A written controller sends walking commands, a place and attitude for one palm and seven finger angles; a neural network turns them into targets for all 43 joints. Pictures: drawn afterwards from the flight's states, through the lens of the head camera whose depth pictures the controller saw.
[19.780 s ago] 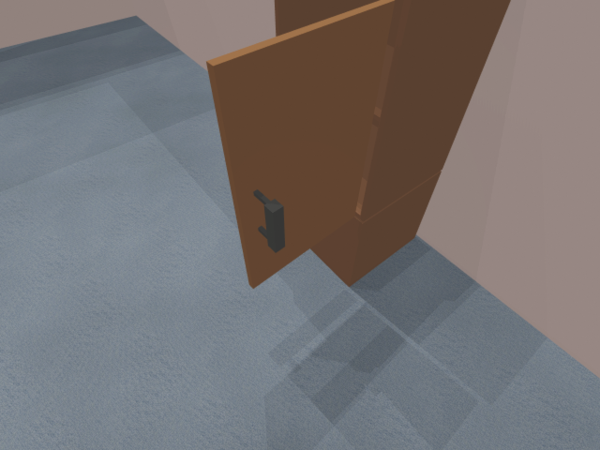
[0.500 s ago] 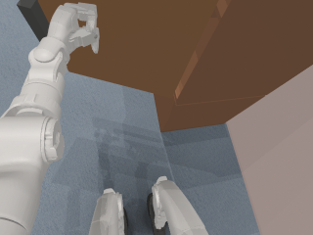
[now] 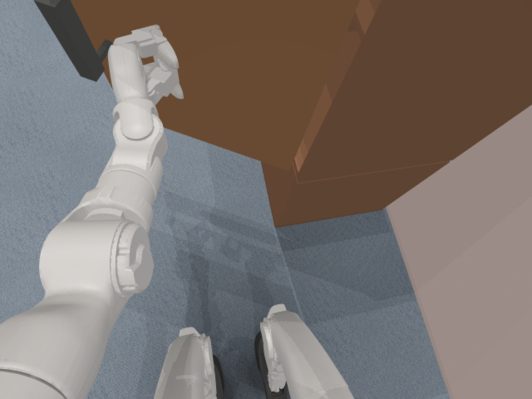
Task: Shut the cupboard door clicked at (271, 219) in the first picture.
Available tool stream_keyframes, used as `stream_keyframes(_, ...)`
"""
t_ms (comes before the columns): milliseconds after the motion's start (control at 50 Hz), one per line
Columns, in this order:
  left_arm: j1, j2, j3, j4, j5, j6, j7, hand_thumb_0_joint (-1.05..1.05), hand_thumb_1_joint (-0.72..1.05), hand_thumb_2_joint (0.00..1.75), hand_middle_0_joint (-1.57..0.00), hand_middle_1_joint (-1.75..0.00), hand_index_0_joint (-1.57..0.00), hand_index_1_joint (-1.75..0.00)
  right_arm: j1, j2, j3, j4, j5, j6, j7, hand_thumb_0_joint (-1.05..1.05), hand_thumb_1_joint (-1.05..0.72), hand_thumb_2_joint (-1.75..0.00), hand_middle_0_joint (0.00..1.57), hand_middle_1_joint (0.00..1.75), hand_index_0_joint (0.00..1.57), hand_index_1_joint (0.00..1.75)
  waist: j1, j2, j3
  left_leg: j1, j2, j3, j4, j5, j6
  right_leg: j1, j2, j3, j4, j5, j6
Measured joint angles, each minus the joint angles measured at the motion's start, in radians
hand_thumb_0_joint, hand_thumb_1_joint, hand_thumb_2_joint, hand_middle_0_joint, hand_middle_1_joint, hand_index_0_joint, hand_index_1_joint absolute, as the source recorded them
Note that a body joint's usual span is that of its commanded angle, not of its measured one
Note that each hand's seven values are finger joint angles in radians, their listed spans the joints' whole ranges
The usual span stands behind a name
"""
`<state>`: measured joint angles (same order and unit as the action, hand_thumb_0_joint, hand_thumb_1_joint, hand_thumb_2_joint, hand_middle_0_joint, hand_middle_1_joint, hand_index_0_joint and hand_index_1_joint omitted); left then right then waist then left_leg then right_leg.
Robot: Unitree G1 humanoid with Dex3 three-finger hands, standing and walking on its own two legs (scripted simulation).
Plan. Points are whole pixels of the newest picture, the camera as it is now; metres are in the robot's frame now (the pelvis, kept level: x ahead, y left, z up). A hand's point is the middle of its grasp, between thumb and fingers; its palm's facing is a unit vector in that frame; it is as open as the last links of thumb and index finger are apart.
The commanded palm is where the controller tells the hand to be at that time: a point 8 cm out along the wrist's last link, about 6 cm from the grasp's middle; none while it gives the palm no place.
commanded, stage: pull the fist back off the door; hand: left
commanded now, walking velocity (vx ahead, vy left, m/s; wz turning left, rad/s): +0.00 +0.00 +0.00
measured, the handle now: (83, 28) +0.65 +0.16 +0.05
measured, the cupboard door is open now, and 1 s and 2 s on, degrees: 60 60 60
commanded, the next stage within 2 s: draw the hand back to the body in 0.54 s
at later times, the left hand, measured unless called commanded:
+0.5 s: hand (178, 125) +0.48 +0.04 +0.05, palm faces +0.06 -1.00 -0.03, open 3.1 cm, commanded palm +0.46 +0.09 +0.06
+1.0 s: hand (108, 151) +0.41 +0.11 +0.12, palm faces +0.11 -0.99 -0.03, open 3.1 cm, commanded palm +0.36 +0.16 +0.13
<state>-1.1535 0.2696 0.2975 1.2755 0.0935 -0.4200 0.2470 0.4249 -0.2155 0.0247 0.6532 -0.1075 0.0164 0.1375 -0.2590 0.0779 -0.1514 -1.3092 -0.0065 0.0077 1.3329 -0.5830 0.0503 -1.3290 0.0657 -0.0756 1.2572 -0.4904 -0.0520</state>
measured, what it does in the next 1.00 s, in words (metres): rises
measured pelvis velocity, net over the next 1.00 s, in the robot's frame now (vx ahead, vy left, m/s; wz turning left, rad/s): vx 0.02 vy -0.01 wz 0.02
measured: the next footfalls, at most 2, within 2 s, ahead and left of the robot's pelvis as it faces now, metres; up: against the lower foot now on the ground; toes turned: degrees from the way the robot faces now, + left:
none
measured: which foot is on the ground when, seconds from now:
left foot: down 0.00-1.00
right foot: down 0.00-1.00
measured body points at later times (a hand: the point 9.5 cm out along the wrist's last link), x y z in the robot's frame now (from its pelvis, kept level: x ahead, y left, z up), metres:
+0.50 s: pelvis +0.01 -0.01 +0.02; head +0.15 +0.00 +0.45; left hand +0.47 +0.10 +0.06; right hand +0.06 -0.27 -0.11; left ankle +0.01 +0.09 -0.61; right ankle +0.04 -0.09 -0.61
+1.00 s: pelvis +0.02 -0.01 +0.07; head +0.10 -0.02 +0.51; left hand +0.40 +0.16 +0.13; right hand +0.08 -0.26 -0.06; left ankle +0.01 +0.09 -0.61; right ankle +0.04 -0.09 -0.61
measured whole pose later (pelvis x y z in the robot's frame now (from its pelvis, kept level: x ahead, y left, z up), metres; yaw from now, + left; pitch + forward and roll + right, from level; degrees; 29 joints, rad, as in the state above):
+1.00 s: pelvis +0.02 -0.01 +0.07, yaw +1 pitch +17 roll +0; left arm -0.36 0.12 0.08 0.60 -0.10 -0.44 0.13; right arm 0.36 -0.23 0.00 0.60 0.00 0.06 0.03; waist -0.07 0.04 -0.12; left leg -0.78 -0.03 0.03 0.97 -0.48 0.04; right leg -0.83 0.06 -0.03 0.96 -0.42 -0.06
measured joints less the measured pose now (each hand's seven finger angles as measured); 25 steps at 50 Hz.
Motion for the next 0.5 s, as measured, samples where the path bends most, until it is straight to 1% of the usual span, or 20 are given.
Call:
stream_keyframes(40, 0.025, -0.012, 0.016, -0.004, -0.019, -0.014, -0.001, 0.01, 0.90, 0.90, -1.30, -1.50, -1.29, -1.50, 0.005, -0.001, -0.002, -0.006, 0.002, 0.002, -0.004, 0.00, -0.91, -0.90, 0.20, 0.30, 0.21, 0.30, 0.002, -0.001, -0.002, 0.029, 0.000, 0.005, -0.023, 0.004, -0.001, 0.026, 0.001, 0.007, -0.018, 0.003, 0.000)
stream_keyframes(80, 0.058, -0.024, 0.015, -0.021, -0.028, -0.047, 0.003, 0.01, 0.90, 0.90, -1.30, -1.50, -1.29, -1.50, 0.011, -0.005, -0.008, -0.011, 0.003, -0.001, -0.005, 0.00, -0.91, -0.90, 0.20, 0.30, 0.21, 0.30, 0.008, -0.002, -0.007, 0.056, 0.001, 0.010, -0.044, 0.007, -0.002, 0.049, 0.003, 0.013, -0.034, 0.005, -0.001)
stream_keyframes(120, 0.090, -0.035, -0.004, -0.034, -0.026, -0.080, 0.006, 0.01, 0.90, 0.90, -1.30, -1.50, -1.29, -1.50, 0.014, -0.010, -0.016, -0.011, 0.004, 0.000, -0.002, 0.00, -0.91, -0.90, 0.20, 0.30, 0.21, 0.30, 0.019, -0.005, -0.011, 0.082, 0.000, 0.014, -0.059, 0.008, -0.002, 0.072, 0.003, 0.018, -0.044, 0.005, -0.002)
stream_keyframes(160, 0.119, -0.049, -0.027, -0.041, -0.026, -0.101, 0.004, 0.01, 0.90, 0.90, -1.30, -1.50, -1.29, -1.50, 0.012, -0.016, -0.023, -0.006, 0.007, 0.005, 0.000, 0.00, -0.91, -0.90, 0.20, 0.30, 0.21, 0.30, 0.033, -0.010, -0.016, 0.104, -0.002, 0.015, -0.072, 0.008, -0.003, 0.092, 0.002, 0.021, -0.052, 0.003, -0.002)
stream_keyframes(260, 0.192, -0.095, -0.063, -0.059, -0.051, -0.112, -0.005, 0.01, 0.90, 0.90, -1.30, -1.50, -1.29, -1.50, -0.012, -0.032, -0.038, -0.004, 0.017, 0.022, -0.006, 0.00, -0.91, -0.90, 0.20, 0.30, 0.21, 0.30, 0.061, -0.025, -0.018, 0.143, -0.009, 0.013, -0.090, 0.011, -0.006, 0.130, -0.005, 0.020, -0.062, -0.002, -0.005)
stream_keyframes(320, 0.256, -0.128, -0.095, -0.121, -0.066, -0.140, 0.001, 0.01, 0.90, 0.90, -1.30, -1.50, -1.29, -1.50, -0.034, -0.038, -0.054, -0.010, 0.016, 0.023, -0.009, 0.00, -0.91, -0.90, 0.20, 0.30, 0.20, 0.30, 0.077, -0.030, -0.015, 0.155, -0.013, 0.010, -0.093, 0.013, -0.007, 0.142, -0.009, 0.018, -0.062, -0.004, -0.006)
stream_keyframes(400, 0.324, -0.164, -0.150, -0.177, -0.056, -0.178, 0.012, 0.01, 0.90, 0.90, -1.30, -1.50, -1.29, -1.50, -0.073, -0.043, -0.066, -0.011, 0.019, 0.030, -0.014, 0.00, -0.91, -0.90, 0.20, 0.30, 0.20, 0.30, 0.097, -0.036, -0.014, 0.171, -0.018, 0.008, -0.092, 0.012, -0.009, 0.158, -0.013, 0.016, -0.057, -0.009, -0.007)
stream_keyframes(460, 0.345, -0.183, -0.179, -0.182, -0.047, -0.176, 0.023, 0.01, 0.90, 0.90, -1.30, -1.50, -1.30, -1.50, -0.104, -0.042, -0.066, -0.014, 0.023, 0.038, -0.022, 0.00, -0.91, -0.90, 0.20, 0.30, 0.20, 0.30, 0.107, -0.038, -0.013, 0.180, -0.022, 0.007, -0.090, 0.013, -0.009, 0.167, -0.017, 0.014, -0.052, -0.011, -0.007)
stream_keyframes(500, 0.352, -0.193, -0.189, -0.182, -0.049, -0.173, 0.032, 0.01, 0.90, 0.90, -1.30, -1.50, -1.30, -1.50, -0.125, -0.039, -0.063, -0.016, 0.025, 0.040, -0.028, 0.00, -0.91, -0.90, 0.20, 0.30, 0.20, 0.30, 0.111, -0.038, -0.012, 0.185, -0.024, 0.007, -0.090, 0.014, -0.009, 0.172, -0.019, 0.014, -0.050, -0.011, -0.007)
